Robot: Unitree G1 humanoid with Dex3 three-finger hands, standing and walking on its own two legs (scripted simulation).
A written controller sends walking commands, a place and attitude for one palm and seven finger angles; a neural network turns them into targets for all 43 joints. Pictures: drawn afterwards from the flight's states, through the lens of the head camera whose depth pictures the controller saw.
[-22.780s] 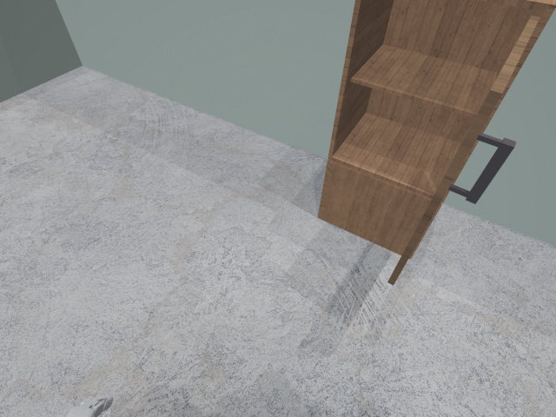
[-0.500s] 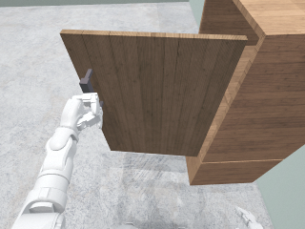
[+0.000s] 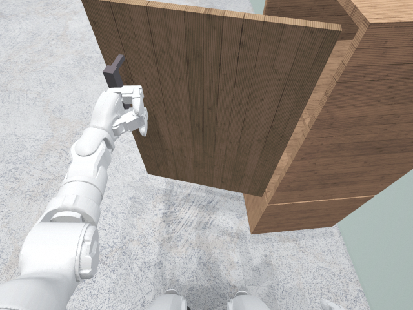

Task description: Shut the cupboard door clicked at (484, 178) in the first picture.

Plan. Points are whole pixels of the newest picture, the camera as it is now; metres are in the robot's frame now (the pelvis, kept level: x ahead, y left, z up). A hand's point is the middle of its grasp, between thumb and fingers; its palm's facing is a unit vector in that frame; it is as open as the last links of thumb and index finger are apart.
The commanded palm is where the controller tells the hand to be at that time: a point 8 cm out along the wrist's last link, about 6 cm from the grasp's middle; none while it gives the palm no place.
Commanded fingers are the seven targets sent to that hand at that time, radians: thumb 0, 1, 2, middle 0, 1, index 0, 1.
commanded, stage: push the door shut along its arc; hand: left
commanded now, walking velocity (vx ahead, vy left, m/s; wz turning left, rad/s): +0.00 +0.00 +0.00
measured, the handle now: (124, 92) +0.54 +0.16 +0.09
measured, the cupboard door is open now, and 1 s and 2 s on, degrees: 72 63 57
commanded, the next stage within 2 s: pull the fist back off the door in 0.96 s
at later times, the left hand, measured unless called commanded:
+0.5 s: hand (170, 94) +0.51 +0.06 +0.10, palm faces -0.38 -0.93 +0.00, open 3.1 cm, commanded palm +0.51 +0.12 +0.10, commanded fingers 0.00 0.90 0.90 -1.30 -1.50 -1.30 -1.50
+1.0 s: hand (176, 88) +0.53 +0.05 +0.11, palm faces -0.46 -0.89 -0.02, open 3.4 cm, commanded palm +0.56 +0.08 +0.10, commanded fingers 0.00 0.90 0.90 -1.30 -1.50 -1.30 -1.50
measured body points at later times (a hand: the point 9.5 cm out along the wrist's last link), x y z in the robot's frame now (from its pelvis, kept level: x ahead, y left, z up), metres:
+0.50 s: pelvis +0.00 +0.00 -0.01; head +0.11 -0.01 +0.42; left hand +0.53 +0.11 +0.11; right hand +0.01 -0.28 -0.13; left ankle +0.04 +0.09 -0.69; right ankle +0.01 -0.10 -0.69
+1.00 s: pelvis +0.00 -0.01 -0.03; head +0.14 -0.01 +0.40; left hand +0.55 +0.10 +0.11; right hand +0.01 -0.30 -0.14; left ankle +0.04 +0.09 -0.69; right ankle +0.01 -0.10 -0.69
